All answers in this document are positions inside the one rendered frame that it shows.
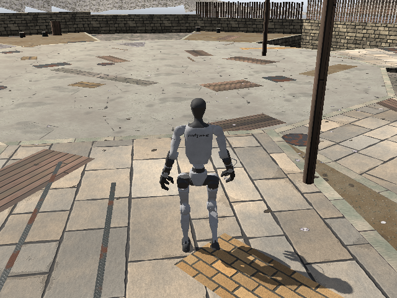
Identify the robot left hand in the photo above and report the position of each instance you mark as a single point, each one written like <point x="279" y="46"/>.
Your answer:
<point x="163" y="180"/>

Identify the right robot thigh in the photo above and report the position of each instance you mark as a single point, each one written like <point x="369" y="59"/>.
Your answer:
<point x="212" y="188"/>

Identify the robot right hand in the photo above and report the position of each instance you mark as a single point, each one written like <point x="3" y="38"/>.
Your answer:
<point x="226" y="173"/>

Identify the right robot upper arm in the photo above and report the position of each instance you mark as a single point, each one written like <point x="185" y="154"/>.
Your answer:
<point x="218" y="131"/>

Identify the left robot foot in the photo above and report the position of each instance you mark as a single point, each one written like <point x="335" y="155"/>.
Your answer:
<point x="185" y="247"/>

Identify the robot left forearm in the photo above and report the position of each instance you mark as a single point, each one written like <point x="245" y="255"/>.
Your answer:
<point x="167" y="166"/>

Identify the left robot upper arm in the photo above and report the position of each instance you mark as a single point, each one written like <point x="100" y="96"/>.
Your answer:
<point x="179" y="130"/>

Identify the robot right forearm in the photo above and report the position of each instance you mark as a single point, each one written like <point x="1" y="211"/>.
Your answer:
<point x="228" y="164"/>

